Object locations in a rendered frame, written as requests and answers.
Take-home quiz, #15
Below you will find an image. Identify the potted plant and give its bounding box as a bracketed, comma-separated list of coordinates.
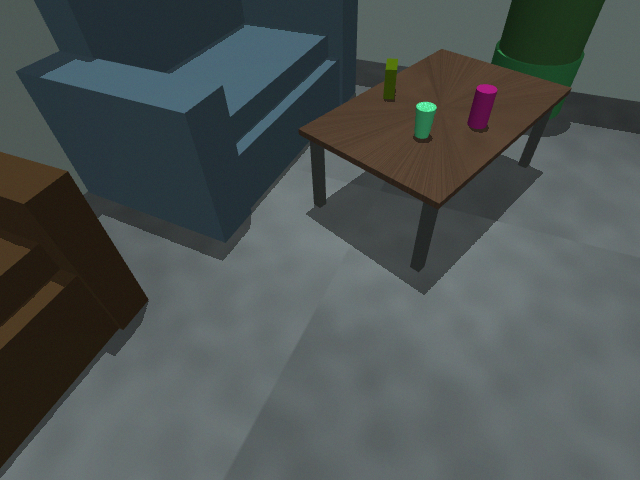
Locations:
[491, 0, 605, 120]

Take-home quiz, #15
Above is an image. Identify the sofa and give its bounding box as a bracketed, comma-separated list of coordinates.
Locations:
[15, 0, 358, 243]

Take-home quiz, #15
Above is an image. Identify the coffee table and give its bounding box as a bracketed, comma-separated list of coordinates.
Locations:
[298, 49, 572, 272]

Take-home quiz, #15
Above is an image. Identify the armchair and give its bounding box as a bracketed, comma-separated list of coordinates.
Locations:
[0, 152, 149, 468]

